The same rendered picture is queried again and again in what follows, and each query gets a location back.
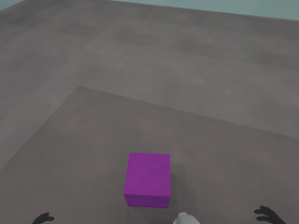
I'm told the robot right hand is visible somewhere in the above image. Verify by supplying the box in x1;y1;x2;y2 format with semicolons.
254;205;286;224

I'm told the right robot shin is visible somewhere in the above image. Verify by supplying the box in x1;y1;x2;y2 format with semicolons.
178;212;187;217

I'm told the robot right thigh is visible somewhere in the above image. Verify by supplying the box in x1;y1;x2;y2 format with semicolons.
173;215;200;224

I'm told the robot left hand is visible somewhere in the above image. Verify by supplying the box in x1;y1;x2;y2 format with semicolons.
32;212;54;224

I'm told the carton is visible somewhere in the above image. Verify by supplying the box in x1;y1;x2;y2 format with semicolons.
123;152;171;209

